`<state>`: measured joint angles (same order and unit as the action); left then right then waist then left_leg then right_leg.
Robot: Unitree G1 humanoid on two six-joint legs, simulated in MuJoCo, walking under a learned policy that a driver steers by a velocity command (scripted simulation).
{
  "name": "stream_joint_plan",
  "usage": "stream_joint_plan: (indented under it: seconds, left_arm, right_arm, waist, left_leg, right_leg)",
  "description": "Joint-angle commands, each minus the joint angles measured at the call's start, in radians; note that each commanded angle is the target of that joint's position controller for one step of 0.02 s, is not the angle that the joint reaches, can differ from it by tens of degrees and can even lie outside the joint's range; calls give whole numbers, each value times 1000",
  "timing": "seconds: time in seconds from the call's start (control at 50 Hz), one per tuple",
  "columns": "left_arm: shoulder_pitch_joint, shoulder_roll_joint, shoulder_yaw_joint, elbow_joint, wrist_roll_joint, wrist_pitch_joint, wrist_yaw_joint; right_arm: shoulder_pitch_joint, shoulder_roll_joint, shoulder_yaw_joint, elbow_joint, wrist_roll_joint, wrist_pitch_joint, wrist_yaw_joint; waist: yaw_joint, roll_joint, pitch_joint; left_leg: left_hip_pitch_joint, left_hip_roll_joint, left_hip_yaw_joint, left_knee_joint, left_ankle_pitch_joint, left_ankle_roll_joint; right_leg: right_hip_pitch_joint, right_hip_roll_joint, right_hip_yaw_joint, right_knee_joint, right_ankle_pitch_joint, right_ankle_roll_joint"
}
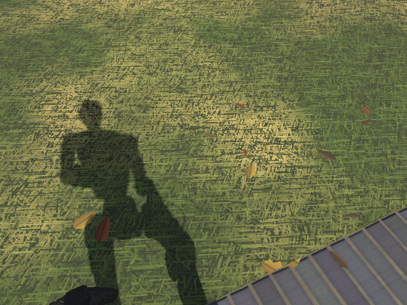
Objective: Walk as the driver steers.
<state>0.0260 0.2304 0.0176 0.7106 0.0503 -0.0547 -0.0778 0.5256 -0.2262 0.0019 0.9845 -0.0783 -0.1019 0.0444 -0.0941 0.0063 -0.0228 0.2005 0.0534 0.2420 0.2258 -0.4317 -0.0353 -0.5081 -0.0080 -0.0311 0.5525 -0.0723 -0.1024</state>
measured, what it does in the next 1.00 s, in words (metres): goes down: left foot, then right foot 0.14 m lower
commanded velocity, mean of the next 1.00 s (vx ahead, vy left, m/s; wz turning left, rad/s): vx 0.50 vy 0.00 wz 0.05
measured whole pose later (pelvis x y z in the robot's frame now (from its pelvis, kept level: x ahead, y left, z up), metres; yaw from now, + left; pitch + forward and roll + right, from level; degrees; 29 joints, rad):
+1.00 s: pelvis +0.57 -0.05 -0.12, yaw +7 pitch +2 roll +4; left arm 0.01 0.21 -0.02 0.74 -0.02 -0.10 -0.03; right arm 0.66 -0.16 -0.01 1.03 0.02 -0.07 0.00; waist -0.15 -0.05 -0.04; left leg -0.24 -0.07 -0.14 1.34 -0.88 0.00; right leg -0.41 -0.08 0.01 0.49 -0.06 0.00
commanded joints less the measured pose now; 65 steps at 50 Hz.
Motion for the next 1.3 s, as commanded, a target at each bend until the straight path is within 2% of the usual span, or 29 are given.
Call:
stream_joint_plan:
  seconds: [0.02,0.04,0.06,0.08,0.1,0.18,0.32,0.34,0.4,0.42,0.46,0.48,0.5,0.54,0.58,0.72,0.82,0.84,0.88,0.92,0.94,0.96,0.98,1.0,1.02,1.06,1.12,1.18,1.3]
  left_arm:
    - [246,186,70,10,-21,-30,35]
    - [522,213,79,77,-23,-20,49]
    - [675,197,78,138,8,-21,57]
    - [633,238,100,164,21,-44,66]
    - [500,199,94,150,1,-52,69]
    - [278,36,32,95,-15,-58,58]
    - [336,136,57,119,27,-58,-1]
    - [308,140,54,109,63,-56,-6]
    - [207,157,47,66,36,-58,14]
    - [196,160,48,66,36,-60,14]
    - [546,-41,-4,131,52,-71,-4]
    - [456,-3,6,90,11,-75,5]
    - [309,76,21,59,1,-69,28]
    - [268,70,1,61,43,-52,61]
    - [265,17,-24,70,57,-35,57]
    - [155,39,-25,29,62,-39,-6]
    - [-173,16,-43,-64,63,-36,30]
    - [-175,-1,-59,-38,49,-33,19]
    - [-172,-22,-76,-41,22,-19,6]
    - [-4,63,-47,6,25,-13,16]
    - [36,166,28,-2,-160,-33,45]
    - [222,189,41,42,-159,-43,64]
    - [477,191,52,132,-110,-38,71]
    - [539,215,58,166,-69,-35,61]
    - [533,285,91,192,-95,-19,41]
    - [422,123,55,198,-78,-12,46]
    - [177,-27,8,191,-47,-42,46]
    - [204,54,27,219,-17,-50,86]
    - [349,146,65,248,-53,-30,134]
  right_arm:
    - [50,-149,-31,-48,-28,-17,-2]
    - [102,-79,8,-74,-49,-28,27]
    - [-74,-103,-10,-85,-3,-20,55]
    - [-246,-93,-20,-139,25,-24,51]
    - [-279,-129,-32,-145,5,-27,29]
    - [-216,-20,-8,-140,-12,7,3]
    - [-408,-46,-1,-202,12,17,15]
    - [-292,-59,-6,-169,-11,7,17]
    - [-189,-170,-54,-154,-7,-31,3]
    - [-34,-212,-76,-107,12,-48,-5]
    - [86,-269,-67,-136,25,-43,-15]
    - [113,-250,-64,-118,18,-54,-1]
    - [-6,-214,-66,-118,30,-62,-2]
    - [-184,-74,-16,-150,27,-41,-15]
    - [-267,-27,-1,-158,9,-33,-30]
    - [-123,-104,-13,-97,-15,-28,4]
    - [223,-16,6,15,25,-31,-46]
    - [192,10,12,2,30,-21,-43]
    - [138,-104,-9,-8,4,2,4]
    - [67,-124,-16,-30,15,8,24]
    - [66,-82,-48,-31,129,29,-45]
    - [32,-83,-39,-24,128,29,-64]
    - [75,-15,-35,6,126,27,-67]
    - [279,53,-24,27,155,25,-64]
    - [276,32,-21,-55,173,13,-78]
    - [-61,-15,-43,-154,160,32,-120]
    - [-125,14,-65,-194,119,84,-114]
    - [-165,3,-87,-223,96,84,-99]
    - [-457,22,-61,-341,97,79,-29]
  waist:
    - [151,21,-199]
    - [246,-151,-419]
    - [325,-96,-341]
    - [307,-82,-93]
    - [247,-96,5]
    - [65,-66,34]
    - [104,-70,52]
    - [56,-88,39]
    - [-17,-34,27]
    - [-81,23,-14]
    - [12,306,-304]
    - [-19,236,-180]
    - [-7,125,16]
    - [67,-19,-21]
    - [109,7,10]
    - [74,47,-4]
    - [-139,62,58]
    - [-145,18,110]
    - [-94,39,123]
    - [24,4,151]
    - [42,-7,114]
    - [159,-7,50]
    - [232,-30,-112]
    - [168,-227,-298]
    - [140,-364,-380]
    - [173,-71,-98]
    - [44,-87,91]
    - [31,-134,102]
    - [123,-37,90]
  left_leg:
    - [-437,137,-11,473,1062,109]
    - [-771,6,-64,764,435,36]
    - [-908,-77,-203,1008,-100,44]
    - [-1031,-13,-298,1082,-65,74]
    - [-990,41,-304,1048,-1,84]
    - [-752,81,-278,885,61,96]
    - [-623,10,-243,473,475,54]
    - [-537,5,-242,648,577,62]
    - [-348,-44,-177,625,401,88]
    - [-151,-73,-159,568,382,108]
    - [155,260,-727,326,813,491]
    - [71,332,-980,190,621,542]
    - [-145,350,-982,148,248,474]
    - [-426,283,-818,144,206,428]
    - [-598,195,-656,89,181,381]
    - [-765,56,-397,198,264,325]
    - [-137,111,-655,488,69,341]
    - [-264,78,-618,516,-9,314]
    - [-706,41,-568,448,-126,300]
    - [-786,18,-586,557,-213,257]
    - [-711,-15,-576,640,-3,197]
    - [-704,-48,-518,864,71,145]
    - [-889,-106,-488,1214,-278,90]
    - [-1079,-94,-469,1602,-439,40]
    - [-1182,-55,-399,1748,-275,12]
    - [-1318,-8,-282,1807,-2,15]
    - [-1135,75,-391,1469,231,81]
    - [-982,62,-363,1058,365,41]
    - [-1013,38,-295,621,477,73]
  right_leg:
    - [740,15,35,171,295,-172]
    - [1151,-246,469,8,192,-363]
    - [1114,-331,652,-161,154,-335]
    - [897,-288,526,-218,45,-223]
    - [672,-257,423,-258,-5,-192]
    - [246,-217,262,-411,-19,-175]
    - [111,-165,125,-364,-11,-125]
    - [62,-178,117,-301,53,-116]
    - [30,-142,82,-83,163,-56]
    - [-40,-76,48,137,213,-20]
    - [-192,116,77,812,-631,66]
    - [-391,126,175,962,-615,74]
    - [-533,31,195,1014,-460,77]
    - [-397,-56,191,927,-265,91]
    - [-292,-92,165,785,-205,101]
    - [-1,-49,-25,497,101,87]
    - [-555,-92,86,101,196,139]
    - [-447,-117,94,-88,373,143]
    - [71,-68,-8,-84,484,135]
    - [303,-84,-7,-154,474,118]
    - [377,-44,81,-135,268,94]
    - [513,-103,91,-121,356,76]
    - [826,-218,161,70,669,73]
    - [1052,-367,246,226,844,29]
    - [1011,-489,568,7,338,-83]
    - [679,-455,578,-306,-339,-126]
    - [238,-348,269,-268,-96,-17]
    - [141,-257,47,-322,85,-16]
    - [383,-319,-13,-341,118,-37]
